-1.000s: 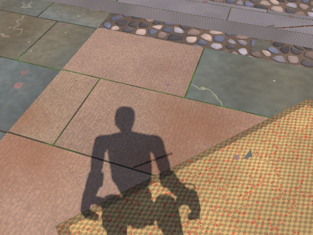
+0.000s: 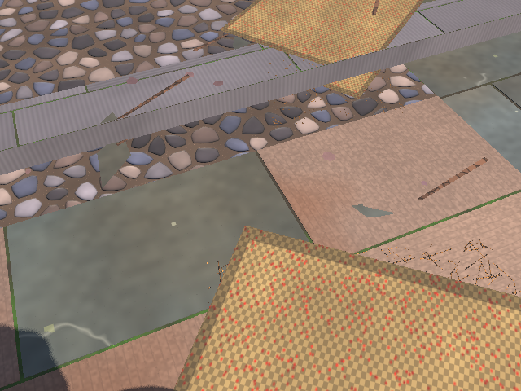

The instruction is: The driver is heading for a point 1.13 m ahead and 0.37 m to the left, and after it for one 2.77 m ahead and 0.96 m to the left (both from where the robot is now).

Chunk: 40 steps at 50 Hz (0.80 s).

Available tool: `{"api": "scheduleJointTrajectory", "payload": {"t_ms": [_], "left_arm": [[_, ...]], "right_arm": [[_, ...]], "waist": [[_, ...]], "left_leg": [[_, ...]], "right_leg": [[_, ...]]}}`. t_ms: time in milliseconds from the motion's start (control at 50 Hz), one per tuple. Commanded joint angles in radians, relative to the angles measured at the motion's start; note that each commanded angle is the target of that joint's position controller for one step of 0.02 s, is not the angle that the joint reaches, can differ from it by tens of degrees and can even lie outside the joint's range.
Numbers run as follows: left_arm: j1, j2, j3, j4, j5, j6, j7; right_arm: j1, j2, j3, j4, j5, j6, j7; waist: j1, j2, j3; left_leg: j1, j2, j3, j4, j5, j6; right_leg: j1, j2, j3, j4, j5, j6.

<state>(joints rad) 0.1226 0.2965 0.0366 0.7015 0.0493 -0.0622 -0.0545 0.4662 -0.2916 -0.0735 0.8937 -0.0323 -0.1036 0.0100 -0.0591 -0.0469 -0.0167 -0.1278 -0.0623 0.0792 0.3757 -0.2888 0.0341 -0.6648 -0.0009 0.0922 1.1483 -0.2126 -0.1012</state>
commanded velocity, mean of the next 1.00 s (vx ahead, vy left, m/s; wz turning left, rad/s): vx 1.00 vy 0.00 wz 0.61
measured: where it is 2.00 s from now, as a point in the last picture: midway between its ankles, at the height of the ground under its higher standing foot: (153, 182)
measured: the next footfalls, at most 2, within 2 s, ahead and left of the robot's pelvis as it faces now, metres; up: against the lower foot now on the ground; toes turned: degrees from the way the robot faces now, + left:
right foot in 0.22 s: +0.41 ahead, -0.13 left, +0.00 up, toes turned -2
left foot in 0.66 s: +0.81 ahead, +0.08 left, +0.00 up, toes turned +25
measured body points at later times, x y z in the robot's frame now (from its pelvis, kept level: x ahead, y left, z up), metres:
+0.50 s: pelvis +0.47 -0.03 +0.00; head +0.49 -0.03 +0.45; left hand +0.38 +0.24 -0.13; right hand +0.68 -0.27 -0.10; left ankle +0.58 +0.11 -0.65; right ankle +0.37 -0.13 -0.74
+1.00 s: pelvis +0.91 +0.11 +0.00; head +0.94 +0.13 +0.44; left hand +1.02 +0.43 -0.05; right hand +1.05 -0.15 -0.12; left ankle +0.77 +0.07 -0.74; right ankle +1.20 +0.07 -0.68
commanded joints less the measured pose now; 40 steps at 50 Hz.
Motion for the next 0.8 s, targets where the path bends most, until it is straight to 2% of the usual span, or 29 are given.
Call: {"api": "scheduleJointTrajectory", "payload": {"t_ms": [20, 80, 120, 140, 160, 180, 200, 220, 240, 260, 280, 300, 320, 360, 400, 460, 520, 560, 580, 600, 620, 640, 660, 680, 700, 720, 740, 760, 800], "left_arm": [[-0.099, 0.019, -0.022, -0.115, 0.003, -0.008, -0.017], [-0.197, -0.014, -0.045, -0.135, -0.012, -0.016, -0.038], [-0.236, 0.005, -0.045, -0.141, -0.009, -0.02, -0.03], [-0.233, 0.02, -0.04, -0.138, -0.003, -0.021, -0.019], [-0.187, 0.044, -0.03, -0.125, 0.002, -0.022, -0.006], [-0.031, 0.084, -0.01, -0.082, 0.005, -0.024, 0.01], [0.176, 0.127, 0.013, -0.017, 0.006, -0.026, 0.027], [0.335, 0.218, 0.043, 0.015, 0.027, -0.026, 0.051], [0.329, 0.268, 0.055, 0.006, 0.053, -0.031, 0.054], [0.309, 0.215, 0.055, 0.012, 0.018, -0.023, 0.047], [0.227, 0.141, 0.038, 0.03, 0.008, -0.031, 0.046], [0.19, 0.103, 0.034, 0.045, 0.005, -0.039, 0.041], [0.17, 0.079, 0.03, 0.054, 0.003, -0.045, 0.042], [0.187, 0.029, 0.017, 0.087, -0.017, -0.061, 0.041], [0.197, 0.009, 0.014, 0.118, -0.04, -0.076, 0.039], [0.198, 0.001, 0.009, 0.139, -0.033, -0.089, 0.037], [0.208, 0.042, 0.013, 0.152, -0.033, -0.092, 0.053], [0.263, 0.089, 0.017, 0.167, -0.035, -0.086, 0.069], [0.274, 0.124, 0.023, 0.162, -0.033, -0.076, 0.08], [0.266, 0.158, 0.032, 0.154, -0.028, -0.061, 0.093], [0.232, 0.191, 0.042, 0.14, -0.021, -0.043, 0.102], [0.175, 0.215, 0.052, 0.118, -0.013, -0.023, 0.105], [0.135, 0.218, 0.058, 0.104, -0.007, -0.01, 0.094], [0.085, 0.087, 0.029, 0.082, -0.002, -0.017, 0.068], [0.208, 0.027, 0.003, -0.034, -0.019, -0.042, 0.064], [0.147, 0.065, -0.008, -0.063, -0.015, -0.072, 0.064], [0.096, 0.105, -0.005, -0.054, -0.015, -0.086, 0.062], [0.068, 0.098, -0.005, -0.057, -0.005, -0.082, 0.062], [0.068, 0.08, -0.015, -0.054, 0.027, -0.036, 0.061]], "right_arm": [[-0.072, -0.063, 0.005, -0.063, 0.015, -0.038, 0.007], [-0.025, -0.093, 0.007, -0.043, 0.037, -0.047, 0.015], [0.03, -0.124, 0.005, -0.013, 0.034, -0.042, 0.016], [0.048, -0.147, 0.005, -0.001, 0.031, -0.035, 0.011], [0.065, -0.179, 0.001, 0.01, 0.026, -0.026, 0.003], [0.066, -0.206, -0.002, 0.017, 0.018, -0.012, -0.009], [0.044, -0.216, -0.003, 0.013, 0.02, -0.002, -0.015], [0.05, -0.131, 0.016, -0.015, 0.014, -0.001, -0.01], [0.163, 0.041, 0.049, -0.057, 0.057, -0.003, -0.002], [0.05, -0.08, 0.021, -0.074, 0.064, -0.002, -0.009], [-0.06, -0.092, 0.014, -0.093, 0.058, 0.002, -0.005], [-0.083, -0.059, 0.023, -0.091, 0.047, 0.005, 0.003], [-0.079, -0.043, 0.023, -0.076, 0.036, 0.02, 0.012], [-0.066, -0.002, 0.023, -0.076, 0.016, 0.058, 0.028], [-0.161, 0.015, 0.024, -0.115, 0.008, 0.083, 0.039], [-0.287, 0.036, 0.039, -0.177, 0.013, 0.086, 0.055], [-0.395, 0.006, 0.045, -0.213, 0.015, 0.081, 0.073], [-0.434, -0.006, 0.049, -0.225, 0.013, 0.076, 0.081], [-0.407, -0.026, 0.045, -0.215, 0.015, 0.075, 0.08], [-0.336, -0.052, 0.038, -0.196, 0.018, 0.076, 0.075], [-0.201, -0.089, 0.023, -0.162, 0.019, 0.078, 0.068], [0.002, -0.134, -0.001, -0.104, 0.019, 0.08, 0.056], [0.172, -0.182, -0.032, -0.048, 0.023, 0.081, 0.033], [0.084, -0.226, -0.056, -0.043, 0.048, 0.094, 0.01], [-0.008, -0.333, -0.068, -0.093, 0.008, 0.103, 0.013], [-0.017, -0.316, -0.077, -0.131, 0.006, 0.105, 0.001], [-0.036, -0.231, -0.061, -0.119, 0.007, 0.099, -0.01], [-0.069, -0.184, -0.047, -0.104, 0.012, 0.089, -0.009], [-0.107, -0.152, -0.03, -0.11, 0.022, 0.054, -0.014]], "waist": [[0.075, 0.08, 0.146], [0.048, 0.063, 0.15], [0.038, 0.07, 0.164], [0.047, 0.086, 0.133], [0.074, 0.123, 0.072], [0.152, 0.153, -0.027], [0.255, 0.148, -0.134], [0.287, 0.057, -0.26], [0.167, -0.181, -0.412], [0.205, -0.103, -0.381], [0.167, -0.037, -0.173], [0.136, -0.003, -0.08], [0.102, -0.006, -0.041], [0.052, -0.028, 0.008], [0.037, -0.023, 0.073], [0.024, -0.042, 0.13], [0.024, 0.024, 0.165], [0.028, 0.023, 0.157], [0.006, -0.003, 0.114], [-0.037, -0.037, 0.064], [-0.113, -0.063, -0.01], [-0.212, -0.074, -0.101], [-0.276, -0.015, -0.158], [-0.19, 0.234, -0.036], [-0.014, 0.331, -0.174], [-0.066, 0.178, -0.241], [-0.034, 0.006, -0.078], [0.025, -0.064, 0.005], [0.089, -0.09, 0.077]], "left_leg": [[-0.072, 0.26, -0.227, -0.326, 0.07, 0.147], [-0.159, 0.225, -0.092, -0.422, 0.341, 0.123], [-0.023, 0.254, -0.073, -0.371, 0.599, 0.123], [0.062, 0.257, -0.066, -0.292, 0.823, 0.117], [0.123, 0.266, -0.065, -0.169, 1.034, 0.107], [0.125, 0.275, -0.069, 0.044, 1.14, 0.094], [0.016, 0.243, -0.062, 0.313, 1.035, 0.082], [-0.21, 0.174, -0.057, 0.67, 0.617, 0.084], [-0.525, 0.063, -0.117, 1.03, -0.192, 0.074], [-0.588, 0.079, -0.161, 1.09, -0.087, 0.097], [-0.625, 0.125, -0.161, 1.03, 0.035, 0.095], [-0.602, 0.156, -0.156, 0.976, 0.069, 0.089], [-0.564, 0.176, -0.157, 0.952, 0.072, 0.08], [-0.528, 0.203, -0.151, 0.925, 0.068, 0.067], [-0.612, 0.221, -0.132, 0.901, 0.107, 0.058], [-0.62, 0.199, -0.057, 0.757, 0.286, 0.062], [-0.542, 0.153, 0.039, 0.503, 0.407, 0.099], [-0.452, 0.08, 0.124, 0.389, 0.426, 0.129], [-0.399, 0.041, 0.147, 0.367, 0.403, 0.144], [-0.323, 0.004, 0.161, 0.36, 0.351, 0.155], [-0.181, -0.026, 0.148, 0.364, 0.291, 0.173], [0.026, -0.039, 0.104, 0.372, 0.216, 0.204], [0.242, -0.034, 0.018, 0.303, 0.125, 0.24], [0.288, 0.056, -0.167, 0.252, 0.128, 0.272], [0.534, 0.247, -0.685, 0.15, 0.205, 0.476], [0.558, 0.334, -0.928, -0.093, -0.115, 0.504], [0.378, 0.32, -0.894, -0.176, -0.202, 0.436], [0.204, 0.28, -0.803, -0.181, -0.146, 0.384], [-0.051, 0.195, -0.655, -0.178, 0.042, 0.355]], "right_leg": [[-0.124, -0.066, 0.007, -0.191, 0.137, 0.019], [0.151, -0.049, -0.152, -0.411, 0.311, -0.002], [0.165, -0.039, -0.175, -0.489, 0.287, -0.022], [0.197, -0.003, -0.188, -0.525, 0.233, -0.029], [0.277, 0.04, -0.196, -0.539, 0.151, -0.033], [0.455, 0.069, -0.174, -0.553, 0.078, -0.042], [0.709, 0.047, -0.145, -0.585, 0.068, -0.045], [0.96, -0.172, 0.083, -0.568, -0.223, -0.051], [1.165, -0.474, 0.583, -0.705, -0.488, -0.106], [1.047, -0.447, 0.681, -0.851, -0.523, -0.093], [0.876, -0.386, 0.473, -0.857, -0.391, -0.068], [0.744, -0.353, 0.347, -0.88, -0.221, -0.059], [0.658, -0.314, 0.239, -0.904, -0.123, -0.039], [0.555, -0.285, 0.095, -0.951, -0.032, -0.014], [0.543, -0.263, -0.036, -0.996, 0.088, 0.007], [0.494, -0.192, -0.245, -1.025, 0.321, 0.043], [0.529, -0.162, -0.364, -1.055, 0.495, 0.071], [0.617, -0.173, -0.399, -0.996, 0.85, 0.092], [0.682, -0.188, -0.401, -0.922, 1.048, 0.101], [0.727, -0.206, -0.397, -0.812, 1.226, 0.107], [0.726, -0.226, -0.384, -0.637, 1.332, 0.105], [0.661, -0.246, -0.355, -0.383, 1.335, 0.089], [0.519, -0.203, -0.341, -0.024, 1.046, 0.073], [0.209, 0.012, -0.315, 0.378, -0.036, 0.088], [-0.154, 0.071, -0.128, 0.625, -0.296, 0.133], [-0.262, 0.033, 0.005, 0.578, -0.238, 0.117], [-0.254, -0.025, 0.019, 0.443, -0.166, 0.106], [-0.179, -0.063, 0.014, 0.33, -0.137, 0.111], [-0.039, -0.104, 0.012, 0.203, -0.148, 0.144]]}}
Keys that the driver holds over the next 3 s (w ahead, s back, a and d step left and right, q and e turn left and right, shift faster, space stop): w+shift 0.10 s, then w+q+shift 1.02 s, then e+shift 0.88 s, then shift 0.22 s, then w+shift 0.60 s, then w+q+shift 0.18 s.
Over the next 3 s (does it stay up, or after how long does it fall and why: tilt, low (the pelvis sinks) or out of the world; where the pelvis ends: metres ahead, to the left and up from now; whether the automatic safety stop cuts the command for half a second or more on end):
stays up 1.63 0.29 0.06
